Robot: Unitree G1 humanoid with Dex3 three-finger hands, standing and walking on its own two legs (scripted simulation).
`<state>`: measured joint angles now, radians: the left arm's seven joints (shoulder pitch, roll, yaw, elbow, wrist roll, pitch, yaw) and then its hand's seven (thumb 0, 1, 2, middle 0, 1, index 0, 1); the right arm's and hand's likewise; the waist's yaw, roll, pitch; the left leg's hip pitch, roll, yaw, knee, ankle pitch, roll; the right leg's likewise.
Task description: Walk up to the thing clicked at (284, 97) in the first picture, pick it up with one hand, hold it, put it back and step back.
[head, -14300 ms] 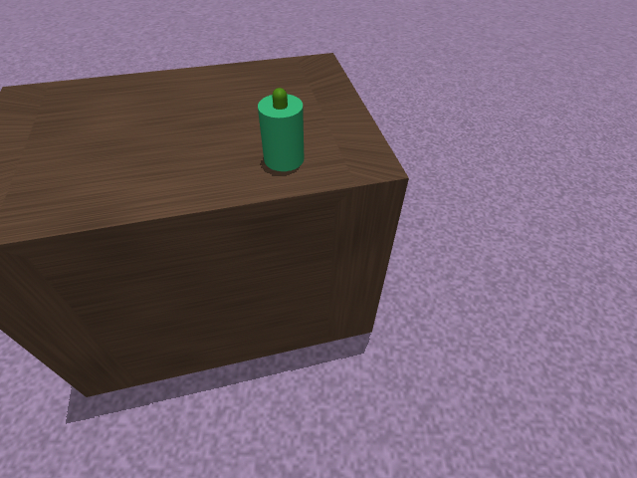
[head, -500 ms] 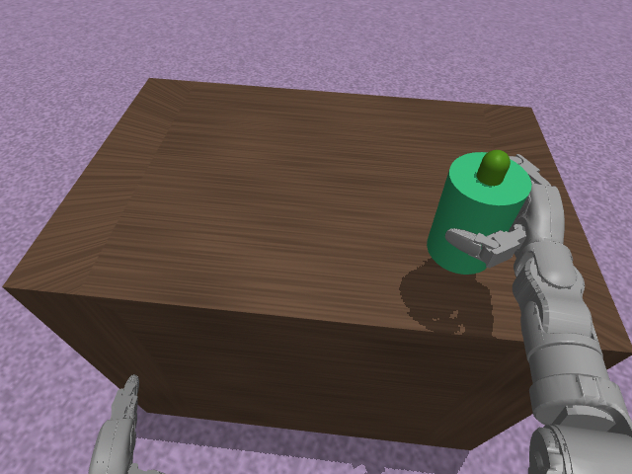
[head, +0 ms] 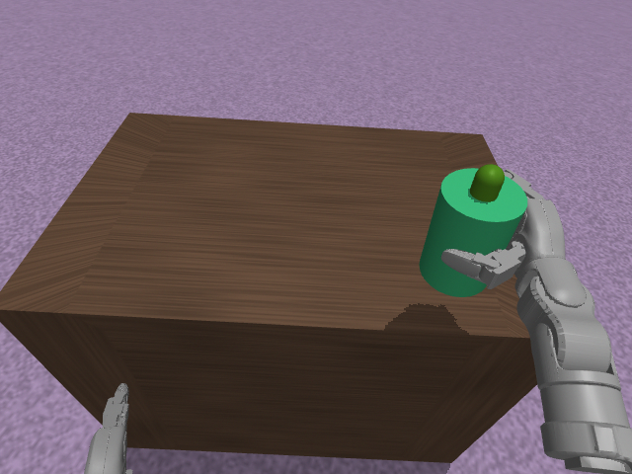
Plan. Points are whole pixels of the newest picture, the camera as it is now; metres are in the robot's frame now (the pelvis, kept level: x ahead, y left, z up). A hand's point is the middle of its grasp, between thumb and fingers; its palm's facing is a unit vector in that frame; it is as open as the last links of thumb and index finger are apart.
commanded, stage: lift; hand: right
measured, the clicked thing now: (470, 224) +0.36 -0.16 +0.16
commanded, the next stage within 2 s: hold in 0.32 s
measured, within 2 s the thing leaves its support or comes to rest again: neither
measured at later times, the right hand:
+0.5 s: hand (497, 232) +0.33 -0.17 +0.18, palm faces +0.09 +0.99 -0.05, open 12.0 cm
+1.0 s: hand (506, 227) +0.32 -0.17 +0.21, palm faces +0.09 +0.99 -0.07, open 12.0 cm
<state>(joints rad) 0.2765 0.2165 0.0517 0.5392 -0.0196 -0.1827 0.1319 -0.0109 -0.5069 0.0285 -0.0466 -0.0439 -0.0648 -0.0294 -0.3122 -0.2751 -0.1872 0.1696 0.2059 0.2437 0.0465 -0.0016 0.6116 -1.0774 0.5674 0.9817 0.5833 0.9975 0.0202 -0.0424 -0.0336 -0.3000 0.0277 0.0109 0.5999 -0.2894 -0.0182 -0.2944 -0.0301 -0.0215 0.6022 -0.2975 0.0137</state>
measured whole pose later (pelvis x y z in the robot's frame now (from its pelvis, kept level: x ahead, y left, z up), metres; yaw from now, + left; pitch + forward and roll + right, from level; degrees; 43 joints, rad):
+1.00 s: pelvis +0.00 +0.00 +0.00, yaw -1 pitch -3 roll +0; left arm 0.24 0.22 0.07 0.65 -0.01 -0.29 0.14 -0.01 -0.52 0.04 -0.05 -0.05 -0.07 -0.04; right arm -0.22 -0.28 -0.23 -0.18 0.24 0.53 0.06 0.00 0.61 -1.08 0.57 0.98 0.58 1.00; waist 0.00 -0.07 -0.05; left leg -0.24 0.03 0.03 0.57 -0.29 -0.02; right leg -0.25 -0.03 0.00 0.58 -0.29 0.02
